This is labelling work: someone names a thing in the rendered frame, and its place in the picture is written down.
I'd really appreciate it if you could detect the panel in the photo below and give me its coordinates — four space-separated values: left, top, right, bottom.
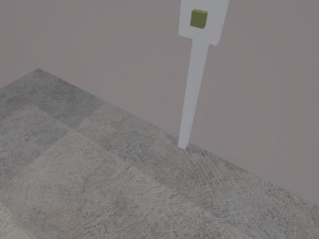
177 0 229 149

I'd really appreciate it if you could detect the button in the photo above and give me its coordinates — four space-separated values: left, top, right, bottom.
190 9 208 29

